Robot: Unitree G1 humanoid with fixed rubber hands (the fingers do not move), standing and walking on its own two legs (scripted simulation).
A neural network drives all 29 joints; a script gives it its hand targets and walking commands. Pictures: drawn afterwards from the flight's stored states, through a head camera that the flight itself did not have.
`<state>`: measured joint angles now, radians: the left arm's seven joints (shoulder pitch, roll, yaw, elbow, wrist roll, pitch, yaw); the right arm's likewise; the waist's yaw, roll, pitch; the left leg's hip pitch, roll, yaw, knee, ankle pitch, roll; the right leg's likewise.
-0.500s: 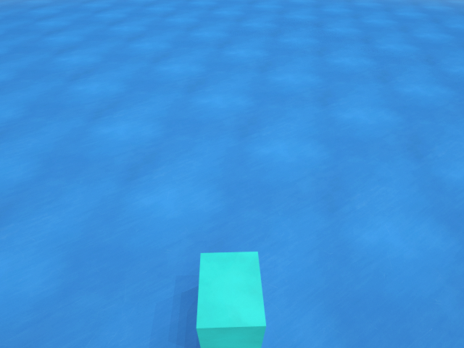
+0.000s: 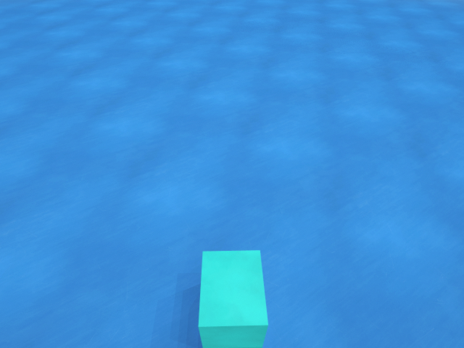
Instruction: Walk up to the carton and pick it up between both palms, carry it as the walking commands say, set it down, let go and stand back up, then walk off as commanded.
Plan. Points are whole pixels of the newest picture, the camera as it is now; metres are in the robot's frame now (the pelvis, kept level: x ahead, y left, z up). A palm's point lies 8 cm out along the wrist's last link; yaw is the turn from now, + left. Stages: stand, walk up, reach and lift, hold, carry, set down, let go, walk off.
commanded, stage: walk off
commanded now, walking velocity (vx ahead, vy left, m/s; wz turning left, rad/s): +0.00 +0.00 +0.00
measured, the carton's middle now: (232, 299) +0.49 +0.01 -0.65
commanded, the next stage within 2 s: none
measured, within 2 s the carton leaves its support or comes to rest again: neither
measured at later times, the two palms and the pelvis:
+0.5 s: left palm out of the picture +0.10 +0.18 -0.15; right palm out of the picture -0.01 -0.39 -0.15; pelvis -0.01 -0.09 -0.03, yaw -13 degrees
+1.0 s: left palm out of the picture +0.11 +0.02 -0.16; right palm out of the picture -0.16 -0.46 -0.11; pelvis -0.06 -0.19 -0.01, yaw -27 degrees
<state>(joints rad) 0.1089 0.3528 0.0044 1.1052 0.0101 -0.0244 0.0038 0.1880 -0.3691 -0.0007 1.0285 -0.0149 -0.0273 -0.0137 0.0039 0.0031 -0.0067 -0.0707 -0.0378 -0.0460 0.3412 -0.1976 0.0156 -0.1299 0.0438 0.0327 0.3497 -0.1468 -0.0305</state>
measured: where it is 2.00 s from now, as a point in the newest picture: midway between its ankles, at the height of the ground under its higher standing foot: outside the picture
